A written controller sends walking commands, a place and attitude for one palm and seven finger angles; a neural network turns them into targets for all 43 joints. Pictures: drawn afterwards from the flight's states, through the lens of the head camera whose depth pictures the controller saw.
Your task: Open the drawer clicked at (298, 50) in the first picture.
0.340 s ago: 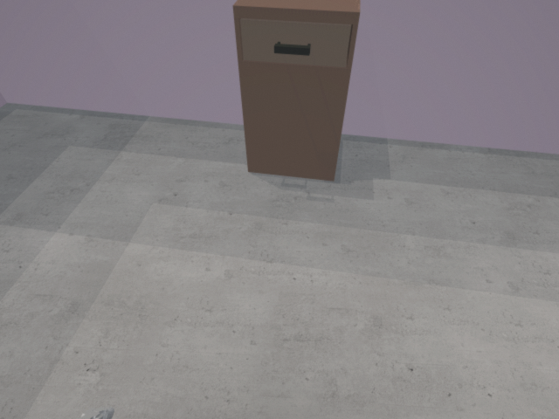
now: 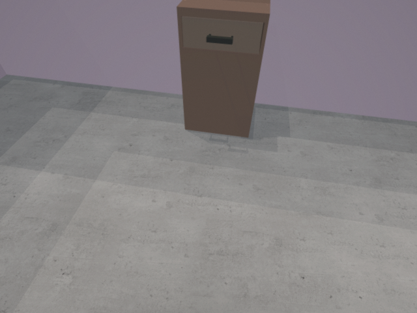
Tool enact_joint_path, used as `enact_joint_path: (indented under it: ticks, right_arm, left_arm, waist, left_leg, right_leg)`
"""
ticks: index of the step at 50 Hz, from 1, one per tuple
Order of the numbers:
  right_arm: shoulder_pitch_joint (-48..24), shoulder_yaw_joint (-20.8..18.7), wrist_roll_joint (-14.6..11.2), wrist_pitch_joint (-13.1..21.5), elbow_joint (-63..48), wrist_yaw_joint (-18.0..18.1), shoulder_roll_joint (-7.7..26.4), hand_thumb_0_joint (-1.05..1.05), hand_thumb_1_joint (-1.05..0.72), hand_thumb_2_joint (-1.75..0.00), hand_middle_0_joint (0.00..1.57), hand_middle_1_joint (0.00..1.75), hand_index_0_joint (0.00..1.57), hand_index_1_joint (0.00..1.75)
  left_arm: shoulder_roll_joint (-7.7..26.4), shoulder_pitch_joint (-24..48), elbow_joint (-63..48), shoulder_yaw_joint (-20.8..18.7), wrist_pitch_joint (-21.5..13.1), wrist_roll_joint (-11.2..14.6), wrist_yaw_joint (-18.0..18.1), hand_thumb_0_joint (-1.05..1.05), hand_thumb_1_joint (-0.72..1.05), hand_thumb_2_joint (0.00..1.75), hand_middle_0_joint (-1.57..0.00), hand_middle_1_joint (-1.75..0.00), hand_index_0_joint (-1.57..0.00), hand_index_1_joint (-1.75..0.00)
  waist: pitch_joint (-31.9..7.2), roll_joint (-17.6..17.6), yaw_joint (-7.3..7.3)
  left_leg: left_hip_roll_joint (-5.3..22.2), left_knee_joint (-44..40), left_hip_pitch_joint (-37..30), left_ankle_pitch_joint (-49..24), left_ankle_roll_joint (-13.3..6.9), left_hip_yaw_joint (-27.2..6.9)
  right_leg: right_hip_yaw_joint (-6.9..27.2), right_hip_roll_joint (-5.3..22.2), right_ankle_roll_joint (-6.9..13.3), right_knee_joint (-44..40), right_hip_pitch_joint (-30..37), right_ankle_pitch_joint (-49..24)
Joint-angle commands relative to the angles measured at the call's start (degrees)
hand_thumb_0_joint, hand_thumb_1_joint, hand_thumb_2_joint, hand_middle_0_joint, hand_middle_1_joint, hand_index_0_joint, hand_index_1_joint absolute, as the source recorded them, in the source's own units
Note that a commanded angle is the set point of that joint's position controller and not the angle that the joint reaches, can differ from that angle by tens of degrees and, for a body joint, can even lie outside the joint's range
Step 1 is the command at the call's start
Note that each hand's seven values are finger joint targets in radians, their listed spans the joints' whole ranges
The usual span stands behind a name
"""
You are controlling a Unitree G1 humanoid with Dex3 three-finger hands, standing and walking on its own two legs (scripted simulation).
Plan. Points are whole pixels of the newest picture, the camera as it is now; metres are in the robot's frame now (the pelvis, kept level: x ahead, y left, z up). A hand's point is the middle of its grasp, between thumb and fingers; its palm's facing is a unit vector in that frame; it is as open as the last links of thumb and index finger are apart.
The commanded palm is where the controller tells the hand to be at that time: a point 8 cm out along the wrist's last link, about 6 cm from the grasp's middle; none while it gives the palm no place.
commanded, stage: stand and wait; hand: left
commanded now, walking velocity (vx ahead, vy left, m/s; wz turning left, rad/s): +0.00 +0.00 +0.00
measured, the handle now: (220, 38) +1.45 +0.02 -0.06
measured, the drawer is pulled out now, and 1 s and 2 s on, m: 0.00 0.00 0.00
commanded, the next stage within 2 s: look at it before walking up in 0.48 s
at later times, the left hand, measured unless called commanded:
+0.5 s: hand out of the picture +0.06 +0.25 -0.15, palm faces -0.03 -0.94 -0.34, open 7.4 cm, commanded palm none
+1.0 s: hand out of the picture +0.07 +0.25 -0.15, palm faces -0.04 -0.94 -0.33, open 7.4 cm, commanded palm none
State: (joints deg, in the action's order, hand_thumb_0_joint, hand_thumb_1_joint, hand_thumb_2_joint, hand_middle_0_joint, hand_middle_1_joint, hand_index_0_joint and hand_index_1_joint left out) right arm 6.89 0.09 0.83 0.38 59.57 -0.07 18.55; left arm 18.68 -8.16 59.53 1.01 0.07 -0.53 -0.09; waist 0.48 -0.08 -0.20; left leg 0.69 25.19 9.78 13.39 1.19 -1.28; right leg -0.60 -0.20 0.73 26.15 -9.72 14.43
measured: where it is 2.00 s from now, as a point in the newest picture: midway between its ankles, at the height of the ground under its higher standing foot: outside the picture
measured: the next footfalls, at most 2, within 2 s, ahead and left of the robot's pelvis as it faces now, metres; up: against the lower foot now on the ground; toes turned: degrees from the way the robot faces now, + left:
left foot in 1.72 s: +0.20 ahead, +0.14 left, +0.00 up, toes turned +3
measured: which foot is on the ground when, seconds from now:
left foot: down 0.00-1.00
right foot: down 0.00-1.00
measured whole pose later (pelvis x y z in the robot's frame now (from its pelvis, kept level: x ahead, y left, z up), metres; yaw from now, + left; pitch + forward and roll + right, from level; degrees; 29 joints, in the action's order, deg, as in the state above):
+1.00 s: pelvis +0.00 +0.01 +0.00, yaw +0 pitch -2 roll +0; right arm 7.1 0.1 0.4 0.4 63.5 -0.3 19.2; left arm 19.7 -8.6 62.4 0.9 -0.2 -0.6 0.0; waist 1.2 -0.4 -0.1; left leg 0.5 21.5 8.0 11.4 0.7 -0.7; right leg 0.0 0.0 0.1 21.9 -7.9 11.9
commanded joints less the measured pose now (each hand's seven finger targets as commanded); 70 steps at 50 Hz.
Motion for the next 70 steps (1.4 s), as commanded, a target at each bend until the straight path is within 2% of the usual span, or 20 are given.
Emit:
enact_joint_path:
  ticks: [1, 7, 12, 21, 28, 33, 42, 44, 59, 60, 61, 62, 63, 65, 67, 70]
  right_arm:
    - [-2.8, -2.4, 0.0, 1.7, -3.1, 1.1, 11.8, 0.0, -0.9, -0.9, 0.2, 0.3, 0.2, 0.3]
    - [-2.4, -2.4, -0.1, 1.6, -1.7, 1.0, 12.0, 0.0, -0.9, -0.9, 0.2, 0.3, 0.2, 0.3]
    - [-1.9, -2.2, -0.2, 1.7, -0.7, 1.0, 12.4, 0.0, -0.9, -0.9, 0.2, 0.3, 0.2, 0.3]
    - [-1.6, -2.1, -0.3, 1.7, 0.0, 0.8, 12.6, 0.0, -0.9, -0.9, 0.2, 0.3, 0.2, 0.3]
    - [-1.8, -2.1, -0.4, 1.7, 0.1, 0.8, 12.5, 0.0, -0.9, -0.9, 0.2, 0.3, 0.2, 0.3]
    - [-2.0, -2.2, -0.3, 1.6, 0.1, 0.8, 12.4, 0.0, -0.9, -0.9, 0.2, 0.3, 0.2, 0.3]
    - [-2.4, -2.2, -0.3, 1.7, 0.3, 0.8, 12.4, 0.0, -0.9, -0.9, 0.2, 0.3, 0.2, 0.3]
    - [-2.3, -2.1, -0.4, 1.7, 0.2, 0.8, 12.4, 0.0, -0.9, -0.9, 0.2, 0.3, 0.2, 0.3]
    - [-2.3, -2.0, -0.5, 1.7, 0.5, 0.8, 12.6, 0.0, -0.9, -0.9, 0.2, 0.3, 0.2, 0.3]
    - [-2.5, -2.0, -0.4, 1.7, 0.5, 0.8, 12.6, 0.0, -0.9, -0.9, 0.2, 0.3, 0.2, 0.3]
    - [-0.7, -0.9, -0.2, 1.2, 1.6, 0.7, 8.1, 0.0, -0.9, -0.9, 0.2, 0.3, 0.2, 0.3]
    - [1.8, -0.2, 0.1, 0.6, 2.3, 0.5, 5.1, 0.0, -0.9, -0.9, 0.2, 0.3, 0.2, 0.3]
    - [3.3, -0.3, 0.2, 0.2, 2.6, 0.4, 4.9, 0.0, -0.9, -0.9, 0.2, 0.3, 0.2, 0.3]
    - [4.3, -0.9, 0.6, -0.1, 2.3, 0.3, 5.5, 0.0, -0.9, -0.9, 0.2, 0.3, 0.2, 0.3]
    - [5.2, -1.3, 0.6, 0.2, 1.6, 0.3, 5.6, 0.0, -0.9, -0.9, 0.2, 0.3, 0.2, 0.3]
    - [7.9, -2.0, 0.4, 1.0, 1.5, 0.4, 5.3, 0.0, -0.9, -0.9, 0.2, 0.3, 0.2, 0.3]
  left_arm:
    - [12.3, 2.9, -3.5, -3.2, -1.4, -0.1, 0.6, 0.0, 0.9, 0.9, -0.2, -0.3, -0.2, -0.3]
    - [12.4, 2.3, -2.2, -3.1, -1.5, 0.0, 0.6, 0.0, 0.9, 0.9, -0.2, -0.3, -0.2, -0.3]
    - [12.6, 2.1, -1.5, -3.0, -1.3, 0.0, 0.6, 0.0, 0.9, 0.9, -0.2, -0.3, -0.2, -0.3]
    - [12.8, 2.0, -0.8, -2.8, -1.3, -0.1, 0.5, 0.0, 0.9, 0.9, -0.2, -0.3, -0.2, -0.3]
    - [12.7, 2.0, -1.0, -2.9, -1.4, -0.1, 0.6, 0.0, 0.9, 0.9, -0.2, -0.3, -0.2, -0.3]
    - [12.6, 2.2, -1.1, -2.9, -1.4, -0.2, 0.6, 0.0, 0.9, 0.9, -0.2, -0.3, -0.2, -0.3]
    - [12.6, 1.9, -1.0, -2.8, -1.7, -0.1, 0.7, 0.0, 0.9, 0.9, -0.2, -0.3, -0.2, -0.3]
    - [12.6, 2.1, -1.0, -2.8, -1.6, -0.2, 0.7, 0.0, 0.9, 0.9, -0.2, -0.3, -0.2, -0.3]
    - [12.6, 1.7, -0.7, -2.8, -1.4, -0.2, 0.7, 0.0, 0.9, 0.9, -0.2, -0.3, -0.2, -0.3]
    - [12.6, 1.7, -0.5, -2.7, -1.4, -0.2, 0.6, 0.0, 0.9, 0.9, -0.2, -0.3, -0.2, -0.3]
    - [7.9, -0.6, 0.6, -1.8, -0.9, 0.0, 0.8, 0.0, 0.9, 0.9, -0.2, -0.3, -0.2, -0.3]
    - [5.2, -2.5, 1.3, -1.2, -0.2, -0.2, 0.9, 0.0, 0.9, 0.9, -0.2, -0.3, -0.2, -0.3]
    - [5.0, -4.2, 1.5, -1.2, 0.2, -0.5, 0.7, 0.0, 0.9, 0.9, -0.2, -0.3, -0.2, -0.3]
    - [5.3, -5.2, 1.1, -1.8, 0.6, -0.8, 0.1, 0.0, 0.9, 0.9, -0.2, -0.3, -0.2, -0.3]
    - [4.5, -7.0, 0.4, -2.3, 0.5, -0.9, -0.4, 0.0, 0.9, 0.9, -0.2, -0.3, -0.2, -0.3]
    - [2.7, -9.8, -0.2, -2.7, -0.4, -0.9, -0.8, 0.0, 0.9, 0.9, -0.2, -0.3, -0.2, -0.3]
  waist:
    - [-1.8, 0.2, 0.05]
    - [-1.8, -0.6, 0.08]
    - [-1.6, 0.6, 0.03]
    - [-0.7, 0.1, -0.06]
    - [-1.3, 0.0, -0.06]
    - [-1.0, -0.6, 0.04]
    - [-2.6, 0.0, 0.12]
    - [-1.6, -0.2, 0.04]
    - [-1.2, 0.4, -0.11]
    - [-0.8, 0.2, -0.13]
    - [-2.2, -0.1, -0.04]
    - [-1.8, -0.3, 0.08]
    - [-0.6, -1.1, -0.1]
    - [4.5, -0.7, -0.08]
    - [7.0, 0.8, -0.21]
    - [6.5, 2.2, -0.13]
  left_leg:
    - [5.3, -4.5, 0.0, -7.5, -2.9, -4.1]
    - [5.5, -4.8, -0.7, -7.4, -2.8, -4.2]
    - [5.7, -5.7, -0.1, -6.5, -2.8, -4.6]
    - [5.8, -6.7, 0.4, -5.5, -2.9, -5.0]
    - [6.0, -6.6, -0.6, -7.9, -2.9, -4.9]
    - [5.9, -6.9, -0.9, -7.4, -2.8, -4.9]
    - [6.1, -6.5, -2.6, -10.1, -2.6, -4.4]
    - [6.1, -6.9, -1.9, -9.8, -2.7, -4.6]
    - [6.2, -7.8, -2.2, -9.4, -2.7, -4.8]
    - [6.2, -7.9, -2.2, -8.8, -2.7, -4.7]
    - [6.1, -7.5, -2.9, -6.0, -2.1, -3.8]
    - [5.5, -7.0, -2.2, -0.2, -1.5, -2.9]
    - [5.1, -6.5, -1.3, 6.6, -1.7, -2.7]
    - [5.0, -7.3, 3.3, 18.1, -2.3, -3.1]
    - [5.9, -7.1, 4.9, 21.1, -3.4, -4.0]
    - [8.1, -5.4, 3.9, 19.2, -5.3, -5.5]
  right_leg:
    - [6.6, 6.8, 1.6, -6.1, -0.9, -5.4]
    - [6.8, 7.1, 1.6, -7.0, -0.7, -5.5]
    - [6.7, 6.9, 1.4, -7.2, -0.2, -4.3]
    - [6.7, 6.9, 1.2, -7.7, -0.5, -3.0]
    - [6.4, 6.9, 1.2, -7.5, 0.2, -5.8]
    - [6.5, 6.9, 1.1, -8.0, -0.3, -5.2]
    - [6.6, 7.2, 1.1, -7.8, 0.9, -9.2]
    - [6.5, 7.1, 1.1, -7.9, 0.8, -8.9]
    - [6.2, 7.1, 0.9, -8.6, 1.3, -8.0]
    - [6.3, 7.1, 0.8, -8.7, 0.9, -7.4]
    - [6.1, 7.0, 0.2, -9.0, 1.1, -3.9]
    - [6.3, 6.4, -0.1, -8.4, 0.2, 2.8]
    - [7.1, 5.9, 0.3, -8.4, -1.5, 9.3]
    - [7.9, 4.8, 1.1, -7.7, -5.5, 18.1]
    - [8.0, 3.8, 2.0, -5.3, -7.9, 18.8]
    - [7.0, 2.4, 2.9, 0.0, -8.9, 14.8]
